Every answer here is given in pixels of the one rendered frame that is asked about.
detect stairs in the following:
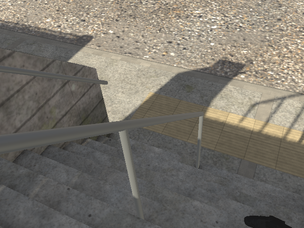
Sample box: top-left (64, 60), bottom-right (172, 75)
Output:
top-left (0, 133), bottom-right (304, 228)

